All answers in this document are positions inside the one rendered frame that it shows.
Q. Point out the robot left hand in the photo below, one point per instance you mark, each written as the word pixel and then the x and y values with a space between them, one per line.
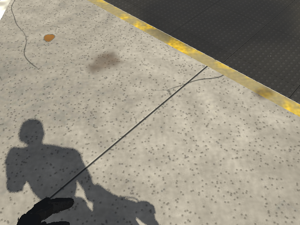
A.
pixel 45 208

